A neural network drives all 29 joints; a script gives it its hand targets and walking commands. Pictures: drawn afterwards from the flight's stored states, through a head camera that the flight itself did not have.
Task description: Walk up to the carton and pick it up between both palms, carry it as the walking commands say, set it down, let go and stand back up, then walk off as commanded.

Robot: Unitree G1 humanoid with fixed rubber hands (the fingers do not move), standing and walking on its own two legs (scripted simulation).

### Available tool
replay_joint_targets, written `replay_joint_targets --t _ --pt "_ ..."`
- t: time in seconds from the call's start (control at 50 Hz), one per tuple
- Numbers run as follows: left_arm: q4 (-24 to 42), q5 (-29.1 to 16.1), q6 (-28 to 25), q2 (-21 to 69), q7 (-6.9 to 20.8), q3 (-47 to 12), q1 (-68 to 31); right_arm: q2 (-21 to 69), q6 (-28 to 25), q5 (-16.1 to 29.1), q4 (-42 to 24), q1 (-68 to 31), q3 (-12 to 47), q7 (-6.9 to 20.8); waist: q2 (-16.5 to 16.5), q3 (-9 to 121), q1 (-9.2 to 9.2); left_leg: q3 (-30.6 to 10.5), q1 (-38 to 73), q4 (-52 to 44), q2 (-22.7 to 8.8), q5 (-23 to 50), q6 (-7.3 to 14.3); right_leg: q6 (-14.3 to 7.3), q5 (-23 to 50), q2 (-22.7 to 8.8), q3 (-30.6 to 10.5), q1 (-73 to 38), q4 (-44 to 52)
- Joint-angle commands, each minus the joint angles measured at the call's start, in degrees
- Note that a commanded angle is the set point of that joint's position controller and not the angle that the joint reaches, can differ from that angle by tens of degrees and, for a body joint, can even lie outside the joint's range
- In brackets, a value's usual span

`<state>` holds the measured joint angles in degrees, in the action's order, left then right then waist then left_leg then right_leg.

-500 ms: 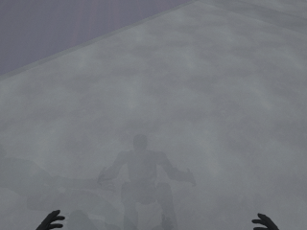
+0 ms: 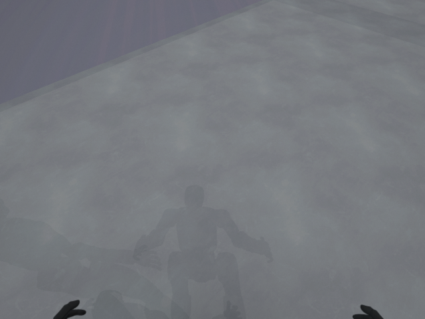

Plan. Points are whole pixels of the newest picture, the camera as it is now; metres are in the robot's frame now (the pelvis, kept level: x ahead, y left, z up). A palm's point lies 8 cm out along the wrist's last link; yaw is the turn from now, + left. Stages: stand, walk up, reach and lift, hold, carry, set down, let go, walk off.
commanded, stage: stand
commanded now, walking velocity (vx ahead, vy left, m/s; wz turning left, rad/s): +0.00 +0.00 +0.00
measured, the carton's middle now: out of the picture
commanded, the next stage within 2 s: walk up in 0.40 s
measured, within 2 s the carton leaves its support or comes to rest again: neither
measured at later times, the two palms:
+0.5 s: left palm out of the picture +0.11 +0.31 -0.10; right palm out of the picture +0.11 -0.31 -0.10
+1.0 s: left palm (113, 314) +0.15 +0.22 -0.13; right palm out of the picture -0.04 -0.27 -0.15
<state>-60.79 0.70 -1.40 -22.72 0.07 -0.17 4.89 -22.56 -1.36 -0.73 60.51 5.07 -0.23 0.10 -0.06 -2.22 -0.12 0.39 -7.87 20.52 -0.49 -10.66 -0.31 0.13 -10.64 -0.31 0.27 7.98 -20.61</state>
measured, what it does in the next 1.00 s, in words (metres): lifts its right foot, turning right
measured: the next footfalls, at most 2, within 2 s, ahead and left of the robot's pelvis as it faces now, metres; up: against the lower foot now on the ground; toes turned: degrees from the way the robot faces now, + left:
right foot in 1.02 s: -0.01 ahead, -0.13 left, +0.00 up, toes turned -19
left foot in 1.42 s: +0.05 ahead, +0.08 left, +0.00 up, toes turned -25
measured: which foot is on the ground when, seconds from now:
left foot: down 0.00-1.00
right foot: down 0.00-0.72, up 0.74-1.00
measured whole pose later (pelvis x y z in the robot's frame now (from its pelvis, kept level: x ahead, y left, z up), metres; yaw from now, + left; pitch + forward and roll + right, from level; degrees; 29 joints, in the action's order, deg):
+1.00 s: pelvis -0.03 -0.01 -0.02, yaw -16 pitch +0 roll +1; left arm -44.1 1.1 3.8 -14.5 2.2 3.9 9.4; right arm -13.7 1.7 -0.9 50.2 12.6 -2.7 -1.6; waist 0.1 -6.9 0.8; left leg 11.5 -14.1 31.6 -8.0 -15.8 -3.0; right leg 2.9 -23.6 -2.3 1.7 18.4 -39.0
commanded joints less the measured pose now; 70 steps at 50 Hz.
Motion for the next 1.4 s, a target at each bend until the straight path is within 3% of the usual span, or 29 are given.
replay_joint_targets --t 0.0,0.56,0.58,0.6,0.62,0.64,0.66,0.68,0.7,0.72,0.74,0.78,0.8,0.82,0.9,0.94,0.96,0.98,1.0,1.02,1.04,1.06,1.08,1.1,1.14,1.28,1.34,1.36,1.38 --pt "2.33 -0.04 -0.49 -9.95 -0.26 1.73 -2.24 -9.85 -0.50 0.03 -2.38 -2.18 -1.73 -0.26 -0.01 3.10 0.00 -5.60 0.28 -3.58 -6.67 4.61 1.77 -1.84 4.58 -6.84 -5.74 -0.11 3.70" --pt "2.10 -0.08 -0.27 -10.00 -0.41 1.89 -2.12 -10.00 -0.25 0.09 -2.20 -2.02 -1.97 -0.41 0.02 3.40 0.01 -5.37 1.61 -4.01 -6.94 7.39 1.65 -1.68 7.29 -7.11 -5.54 -1.31 4.02" --pt "1.07 -0.75 2.73 -11.07 -1.75 5.87 8.59 -4.95 2.27 1.08 -6.96 -8.12 -2.61 0.72 1.27 -2.08 -3.00 2.99 -17.25 13.93 -3.03 -7.67 -1.11 -2.53 -5.39 -16.55 -13.63 -6.65 5.93" --pt "1.21 -0.11 2.92 -10.91 -0.18 4.66 5.77 -4.06 2.75 2.80 -8.22 -5.76 -2.06 -1.21 9.87 -4.05 -2.05 2.82 -8.88 17.78 -3.49 -13.63 -1.08 -6.33 26.17 -15.23 -23.09 2.95 2.95" --pt "5.77 -0.01 3.57 -8.52 0.34 5.63 -1.10 -3.11 2.40 3.03 -7.16 2.61 -3.37 -1.76 12.55 -0.78 0.04 0.82 -9.60 19.66 -2.41 -18.14 -1.27 -6.72 34.45 -13.81 -18.87 2.32 -0.06" --pt "6.02 0.35 3.83 -7.29 0.48 5.66 -3.01 -2.53 2.11 3.18 -6.72 6.93 -3.52 -2.26 12.16 1.19 0.83 0.68 -8.78 18.01 -2.47 -17.83 -1.85 -6.30 38.22 -12.49 -16.06 1.25 -2.65" --pt "6.32 0.63 3.92 -6.37 0.50 5.65 -2.64 -1.89 1.82 3.29 -7.08 8.15 -3.44 -2.69 9.97 2.31 2.07 2.13 -5.55 10.93 -2.19 -12.05 -1.91 -4.67 36.09 -9.75 -13.54 2.61 -5.24" --pt "7.05 0.86 4.19 -5.29 0.52 5.37 -2.22 -2.59 1.80 3.47 -7.21 5.83 -3.26 -2.81 6.24 3.25 3.35 1.78 1.00 4.30 -3.35 -4.52 -1.17 -3.04 28.14 -6.80 -12.18 8.62 -6.81" --pt "8.18 0.70 4.25 -3.66 0.62 4.81 -3.82 -5.49 1.68 2.77 -6.94 8.58 -3.63 -3.13 -0.77 4.56 5.47 -3.22 8.44 -5.65 -9.61 0.49 0.56 -0.49 19.21 -3.23 -7.68 15.49 -15.03" --pt "12.84 1.56 3.78 1.42 0.35 6.04 1.68 -6.73 2.25 1.08 -6.55 9.27 -4.34 -2.57 -11.87 4.76 4.10 -16.27 8.68 -6.91 -21.78 17.06 5.77 2.26 -11.53 3.57 0.55 22.13 -26.79" --pt "13.22 1.21 4.35 0.63 -0.15 6.86 4.97 -5.87 2.40 1.34 -8.38 6.53 -3.47 -1.73 -12.24 5.84 2.37 -14.72 3.16 -4.47 -26.03 24.59 11.12 3.32 -22.93 -0.78 0.70 19.70 -36.68" --pt "14.49 0.72 4.70 1.01 0.54 7.26 8.85 -2.01 2.49 1.01 -10.18 2.36 -3.12 -1.59 -7.58 3.57 0.61 -6.08 -2.51 -1.77 -21.72 22.29 9.58 3.35 -19.01 -2.27 -0.54 16.38 -41.86" --pt "15.19 0.70 4.82 1.08 1.03 7.24 9.59 -1.19 2.48 0.85 -11.14 1.60 -3.18 -1.81 -8.18 2.61 0.32 -3.68 -2.87 -1.53 -19.81 19.26 8.56 3.51 -16.59 -2.24 0.43 16.46 -42.28" --pt "16.75 0.63 5.01 0.78 1.55 7.05 6.29 -2.09 2.39 0.32 -12.08 1.64 -3.42 -2.36 -10.75 2.36 0.99 -1.55 0.46 -0.70 -19.04 19.88 7.15 3.46 -16.39 -2.19 -1.27 19.90 -39.60" --pt "20.12 0.46 5.22 2.76 1.97 5.89 3.88 -2.34 2.31 -0.15 -12.84 6.75 -4.56 -2.40 -12.44 4.44 2.16 0.19 5.50 1.82 -18.99 23.77 6.11 3.72 -17.36 -2.38 0.14 18.02 -27.05" --pt "20.41 0.26 4.85 3.21 2.03 5.53 5.21 -2.16 2.36 -0.27 -13.03 7.38 -5.16 -2.09 -12.04 5.13 1.14 2.34 2.63 3.73 -18.44 22.17 5.32 2.99 -15.73 -1.74 1.65 11.56 -19.16" --pt "20.01 0.35 4.40 2.94 2.05 5.49 6.89 -1.71 2.58 -0.29 -13.16 7.21 -5.29 -1.78 -10.14 5.33 -0.26 4.47 -0.15 7.06 -17.09 18.78 4.40 2.58 -11.50 -1.53 2.30 7.21 -13.46" --pt "19.26 0.61 3.83 1.85 2.01 5.77 9.26 -0.45 2.68 -0.30 -13.49 7.44 -5.05 -1.41 -6.33 6.07 -2.14 6.76 -4.75 12.17 -14.95 13.24 3.29 1.67 -6.54 -2.64 1.93 1.50 -7.73" --pt "18.67 1.17 3.27 -1.96 1.79 6.69 12.23 2.44 2.69 -0.19 -14.54 8.63 -4.15 -0.89 6.19 6.16 -3.24 10.08 -12.67 23.26 -9.90 2.01 1.06 -0.39 5.37 -9.28 -5.52 -4.27 -3.06" --pt "20.02 1.94 3.13 -7.70 1.29 7.95 13.28 6.39 3.09 0.31 -18.56 6.67 -2.38 -1.17 22.78 5.48 -3.96 8.39 -26.38 36.05 -2.07 -25.23 -2.46 -7.29 18.34 -22.65 -29.13 -2.42 2.50" --pt "18.88 1.09 3.33 -7.46 0.55 7.91 14.06 3.63 4.00 0.23 -19.40 2.89 -3.00 -1.91 16.87 4.57 -3.93 0.74 -26.30 42.41 -3.78 -26.56 -3.29 -11.02 16.35 -22.14 -28.43 2.19 5.00" --pt "19.49 0.94 3.81 -5.46 0.03 7.73 10.40 2.65 4.00 -0.13 -18.81 3.93 -3.35 -1.96 13.04 3.52 -2.59 -0.95 -25.72 42.40 -4.88 -22.54 -3.89 -10.73 9.32 -18.68 -23.60 3.82 4.47" --pt "19.75 1.02 4.20 -3.61 -0.19 7.25 6.78 2.03 3.76 -0.22 -17.52 4.93 -3.60 -1.90 11.30 2.69 -1.51 -0.53 -24.67 41.99 -4.95 -18.15 -4.47 -9.70 4.72 -15.40 -19.11 4.96 4.21" --pt "20.09 1.23 4.22 -2.57 -0.33 6.86 5.61 1.51 3.73 -0.05 -16.60 5.94 -3.88 -1.70 11.04 3.18 -1.11 -0.20 -24.19 42.56 -4.46 -14.68 -4.56 -8.67 3.44 -13.25 -16.84 4.65 3.65" --pt "19.48 1.12 3.97 -1.55 -0.26 6.39 5.24 1.68 3.77 -0.13 -16.20 6.75 -3.82 -1.34 9.62 3.91 -0.69 0.03 -22.96 40.93 -3.63 -13.13 -4.78 -7.80 8.16 -11.70 -15.10 4.37 2.42" --pt "17.97 1.58 3.89 -3.16 -0.22 6.30 6.36 2.66 3.93 0.66 -17.66 4.88 -3.04 -1.46 9.13 3.13 -1.34 0.39 -16.66 25.11 -1.29 -14.59 -4.22 -9.36 8.45 -10.68 -19.30 4.96 2.63" --pt "17.02 1.28 4.12 -3.76 -0.04 6.48 5.33 3.39 3.24 0.95 -16.68 8.41 -2.64 -1.81 9.78 4.21 0.72 1.14 -8.17 13.56 0.36 -11.39 -3.41 -7.47 9.80 -8.69 -20.01 7.33 1.33" --pt "16.57 1.03 4.18 -3.57 0.00 6.43 5.29 3.38 2.77 0.89 -16.05 10.33 -2.58 -2.06 8.69 4.45 1.99 1.15 -4.21 7.59 0.28 -7.66 -3.17 -6.21 8.98 -7.36 -19.60 8.89 -0.59" --pt "16.49 0.85 4.03 -2.36 0.06 5.95 5.20 1.98 2.18 0.67 -15.12 12.52 -2.86 -2.42 5.39 4.21 3.52 0.08 1.90 0.50 -2.32 -3.16 -2.28 -4.47 5.92 -5.20 -17.40 13.21 -5.05"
